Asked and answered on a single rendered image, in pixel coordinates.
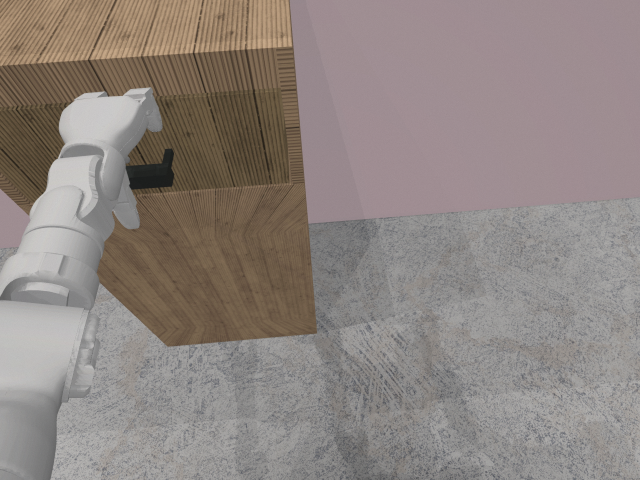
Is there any handle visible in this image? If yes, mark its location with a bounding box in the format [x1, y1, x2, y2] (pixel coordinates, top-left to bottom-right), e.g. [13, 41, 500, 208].
[126, 149, 174, 190]

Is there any drawer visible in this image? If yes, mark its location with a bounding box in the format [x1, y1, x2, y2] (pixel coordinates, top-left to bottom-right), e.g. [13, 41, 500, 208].
[0, 88, 290, 203]

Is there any left robot hand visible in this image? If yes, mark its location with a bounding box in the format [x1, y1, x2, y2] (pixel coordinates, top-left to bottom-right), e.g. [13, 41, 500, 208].
[59, 87, 163, 229]

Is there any left robot upper arm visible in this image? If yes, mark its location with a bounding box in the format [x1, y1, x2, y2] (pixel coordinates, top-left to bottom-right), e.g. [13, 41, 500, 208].
[0, 300, 100, 480]

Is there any cabinet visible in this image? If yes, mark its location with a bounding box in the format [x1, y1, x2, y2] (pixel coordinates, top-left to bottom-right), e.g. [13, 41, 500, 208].
[0, 0, 317, 347]

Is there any robot left forearm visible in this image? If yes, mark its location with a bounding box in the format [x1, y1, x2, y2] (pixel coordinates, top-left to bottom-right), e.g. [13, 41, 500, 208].
[0, 138, 126, 311]

